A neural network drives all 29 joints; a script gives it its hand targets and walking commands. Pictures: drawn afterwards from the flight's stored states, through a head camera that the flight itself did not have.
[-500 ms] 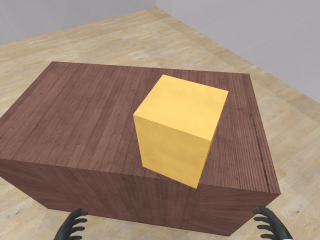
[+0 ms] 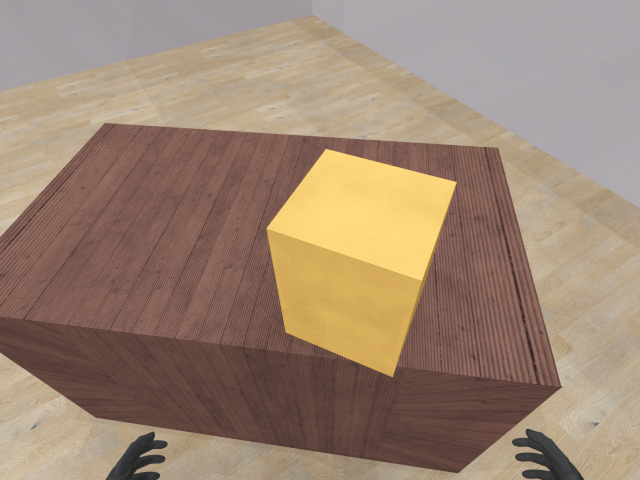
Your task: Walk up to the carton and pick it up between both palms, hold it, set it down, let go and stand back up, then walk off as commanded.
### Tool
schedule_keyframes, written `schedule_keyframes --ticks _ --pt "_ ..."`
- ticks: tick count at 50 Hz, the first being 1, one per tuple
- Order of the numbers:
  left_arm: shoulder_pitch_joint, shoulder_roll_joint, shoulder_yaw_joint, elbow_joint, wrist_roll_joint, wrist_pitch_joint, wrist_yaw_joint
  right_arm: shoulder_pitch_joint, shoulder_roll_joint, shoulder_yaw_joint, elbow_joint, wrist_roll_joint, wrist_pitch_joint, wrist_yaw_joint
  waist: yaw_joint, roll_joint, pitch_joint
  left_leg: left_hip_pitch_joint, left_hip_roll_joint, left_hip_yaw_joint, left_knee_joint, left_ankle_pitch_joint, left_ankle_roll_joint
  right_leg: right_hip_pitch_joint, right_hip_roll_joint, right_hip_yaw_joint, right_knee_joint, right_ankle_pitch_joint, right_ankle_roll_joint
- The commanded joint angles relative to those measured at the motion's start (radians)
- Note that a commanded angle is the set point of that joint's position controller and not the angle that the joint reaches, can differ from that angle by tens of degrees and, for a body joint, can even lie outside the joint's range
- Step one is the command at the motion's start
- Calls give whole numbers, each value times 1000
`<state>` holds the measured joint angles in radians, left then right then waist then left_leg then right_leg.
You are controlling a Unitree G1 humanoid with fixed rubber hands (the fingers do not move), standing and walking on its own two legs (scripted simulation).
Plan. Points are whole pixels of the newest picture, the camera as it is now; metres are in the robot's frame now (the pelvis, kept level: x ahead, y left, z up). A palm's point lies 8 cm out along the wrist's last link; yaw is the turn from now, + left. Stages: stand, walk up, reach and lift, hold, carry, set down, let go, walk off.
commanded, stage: stand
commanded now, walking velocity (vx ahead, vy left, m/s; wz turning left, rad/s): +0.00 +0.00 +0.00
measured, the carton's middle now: (360, 266) +0.41 -0.03 +0.01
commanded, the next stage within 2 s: walk up in 0.80 s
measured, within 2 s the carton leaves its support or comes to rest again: neither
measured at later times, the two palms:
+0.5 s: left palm out of the picture +0.10 +0.29 -0.09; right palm out of the picture +0.10 -0.28 -0.09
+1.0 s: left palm out of the picture +0.06 +0.29 -0.10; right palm out of the picture +0.07 -0.29 -0.10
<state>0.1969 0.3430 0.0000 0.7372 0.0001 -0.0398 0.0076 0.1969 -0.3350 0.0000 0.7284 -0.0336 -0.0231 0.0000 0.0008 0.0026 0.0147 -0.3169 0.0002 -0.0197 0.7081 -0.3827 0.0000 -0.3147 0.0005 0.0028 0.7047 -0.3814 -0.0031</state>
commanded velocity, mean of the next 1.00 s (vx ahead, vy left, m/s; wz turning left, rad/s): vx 0.00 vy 0.00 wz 0.00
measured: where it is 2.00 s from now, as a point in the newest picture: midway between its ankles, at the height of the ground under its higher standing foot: outside the picture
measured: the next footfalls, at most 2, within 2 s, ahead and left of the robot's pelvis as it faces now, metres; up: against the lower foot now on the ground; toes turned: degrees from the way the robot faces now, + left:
left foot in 1.36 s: +0.07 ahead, +0.19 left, +0.00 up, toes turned -3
right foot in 2.00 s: +0.13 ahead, -0.02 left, +0.00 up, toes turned -7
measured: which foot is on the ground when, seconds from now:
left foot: down 0.00-1.00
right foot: down 0.00-1.00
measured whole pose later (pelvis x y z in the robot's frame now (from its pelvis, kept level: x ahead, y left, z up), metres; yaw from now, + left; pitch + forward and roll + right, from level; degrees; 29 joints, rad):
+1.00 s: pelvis -0.03 +0.00 +0.00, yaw +0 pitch -2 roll +0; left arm 0.20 0.35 0.00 0.92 0.00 -0.03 0.00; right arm 0.20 -0.35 0.00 0.90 -0.03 -0.02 0.00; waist 0.00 0.00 0.01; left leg -0.32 0.00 -0.02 0.67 -0.32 0.00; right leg -0.31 0.00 0.00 0.67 -0.32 0.00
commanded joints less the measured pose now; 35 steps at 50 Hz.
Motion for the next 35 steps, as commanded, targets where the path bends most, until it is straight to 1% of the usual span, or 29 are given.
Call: schedule_keyframes --ticks 1,2,3,4,5,6,7,9,10,12,13,14,15,16,18,19,20,21,22,23,25,26,28,29,30,31,32,33,35 --pt "-93 204 69 -41 21 -23 7 -65 -214 -73 -37 26 -33 -8 -2 14 -69 73 90 -110 -146 333 78 32 -77 104 -133 282 -75" --pt "-95 215 63 -21 26 -16 8 -79 -191 -64 -28 26 -35 -8 -17 20 -61 70 96 -110 -145 326 82 37 -78 110 -142 283 -76" --pt "-80 216 67 -28 27 -20 2 -69 -203 -71 -25 22 -32 -10 -1 -9 -84 60 96 -102 -134 336 75 70 -79 98 -137 301 -70" --pt "-72 206 65 -29 22 -21 3 -87 -219 -72 -23 21 -31 -11 17 12 -83 52 93 -103 -126 331 77 70 -84 106 -135 301 -73" --pt "-63 200 61 -18 16 -25 2 -92 -204 -71 -32 27 -33 -7 0 10 -107 71 87 -92 -115 343 74 58 -87 109 -142 308 -74" --pt "-74 214 64 -6 27 -23 5 -68 -198 -72 -29 26 -29 -11 -17 -9 -106 60 77 -78 -117 316 67 85 -92 110 -146 319 -78" --pt "-95 208 64 -12 18 -19 4 -65 -195 -62 -18 24 -28 -14 1 -47 -51 43 76 -96 -138 327 74 54 -85 114 -135 295 -75" --pt "-93 206 58 -20 17 -17 -2 -71 -212 -68 -13 23 -33 -13 6 49 -69 51 91 -104 -155 302 78 55 -75 100 -122 268 -67" --pt "-70 201 61 7 22 -16 3 -69 -212 -63 4 27 -39 -9 14 63 -73 65 98 -116 -159 293 80 62 -71 105 -143 250 -67" --pt "-87 214 68 5 19 -13 0 -67 -217 -64 -3 28 -35 -10 3 -7 -68 95 96 -113 -166 282 75 31 -81 123 -167 214 -77" --pt "-102 211 58 3 13 -11 0 -61 -224 -65 3 23 -33 -6 -7 2 -55 80 92 -105 -176 283 71 33 -81 117 -154 243 -74" --pt "-83 216 66 16 14 -12 0 -53 -219 -71 13 23 -35 -9 -3 5 -51 53 97 -115 -162 289 75 59 -74 116 -160 242 -67" --pt "-77 200 61 19 14 -17 2 -70 -226 -62 24 20 -38 -5 13 41 -42 54 97 -127 -185 266 76 52 -73 102 -158 230 -69" --pt "-99 220 62 18 23 -16 1 -90 -210 -66 16 23 -32 -9 -7 22 -37 42 92 -118 -187 257 76 41 -69 110 -166 235 -66" --pt "-61 203 61 36 20 -17 -1 -82 -223 -69 22 23 -27 -6 10 4 -60 53 87 -107 -170 291 72 71 -77 101 -156 257 -70" --pt "-70 213 58 40 26 -14 3 -58 -215 -63 39 24 -28 -9 5 -13 -55 62 85 -103 -162 296 72 70 -83 129 -161 280 -75" --pt "-86 195 52 39 25 -16 3 -92 -202 -64 22 18 -31 -14 0 -29 -38 47 80 -96 -160 288 69 50 -79 111 -164 266 -66" --pt "-94 212 60 39 19 -14 6 -83 -210 -58 31 27 -31 -10 2 16 -63 63 89 -113 -162 284 74 44 -78 122 -162 249 -67" --pt "-109 201 57 39 21 -12 5 -87 -221 -64 33 29 -33 -7 -2 30 -40 45 85 -113 -169 250 67 49 -76 104 -179 233 -71" --pt "-80 214 55 51 22 -11 2 -68 -214 -66 41 30 -31 -7 -14 -20 -34 55 78 -109 -174 241 67 37 -88 138 -197 209 -78" --pt "-118 223 65 50 17 -16 2 -71 -221 -64 52 23 -31 -4 -7 -4 -22 59 92 -117 -198 245 70 17 -73 123 -191 198 -73" --pt "-91 223 64 65 16 -15 2 -73 -228 -61 57 21 -34 -6 -1 65 -46 61 94 -114 -193 244 68 39 -86 120 -191 205 -72" --pt "-99 221 53 80 23 -10 -3 -83 -211 -58 57 22 -30 -4 -2 1 5 26 97 -131 -215 190 69 19 -73 141 -198 150 -70" --pt "-68 196 50 83 12 -8 -6 -92 -238 -66 60 25 -33 -5 16 29 8 11 101 -139 -236 158 71 33 -71 111 -202 149 -69" --pt "-88 198 52 85 28 -8 -7 -87 -234 -68 62 20 -32 -8 1 20 6 2 104 -146 -256 136 66 56 -64 98 -198 146 -63" --pt "-66 188 51 92 17 -9 -4 -106 -247 -66 64 19 -34 -11 27 23 24 -13 105 -150 -246 140 76 58 -74 131 -203 158 -70" --pt "-72 201 46 100 16 -8 -4 -123 -246 -68 62 18 -35 -11 15 12 18 -16 113 -154 -255 138 79 59 -78 132 -222 165 -68" --pt "-103 230 55 95 18 -8 -3 -97 -214 -56 69 25 -29 -5 -1 7 3 -3 94 -133 -236 147 61 50 -85 146 -221 134 -68" --pt "-107 211 52 99 23 -9 1 -91 -210 -59 90 29 -29 -2 3 28 -10 13 82 -129 -231 145 67 51 -80 139 -224 149 -67"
